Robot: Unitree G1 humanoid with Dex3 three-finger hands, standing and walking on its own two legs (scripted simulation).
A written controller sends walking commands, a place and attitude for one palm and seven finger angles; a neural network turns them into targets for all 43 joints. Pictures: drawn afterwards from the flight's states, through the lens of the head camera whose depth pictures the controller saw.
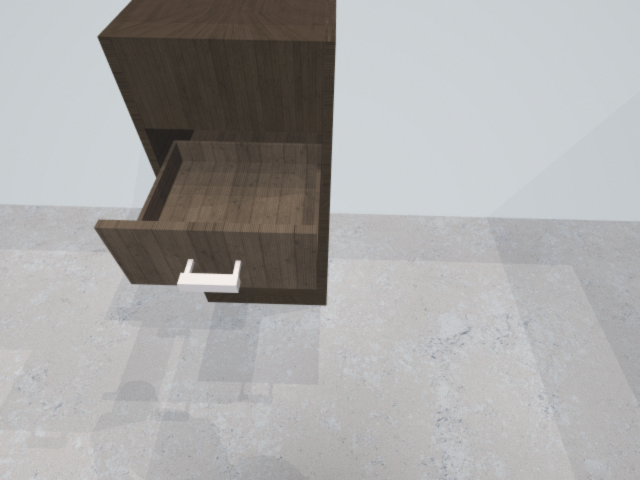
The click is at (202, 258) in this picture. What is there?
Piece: drawer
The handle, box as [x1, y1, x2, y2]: [177, 259, 241, 292]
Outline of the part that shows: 177,282 180,290 238,292 240,281 238,274 241,263 240,261 235,261 232,274 192,273 191,270 194,262 193,259 188,259 185,270 183,273 180,273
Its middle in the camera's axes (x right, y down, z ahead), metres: -0.21 +0.07 +0.72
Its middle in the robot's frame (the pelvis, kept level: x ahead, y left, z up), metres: +0.47 +0.23 -0.12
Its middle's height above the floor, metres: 0.66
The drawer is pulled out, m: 0.29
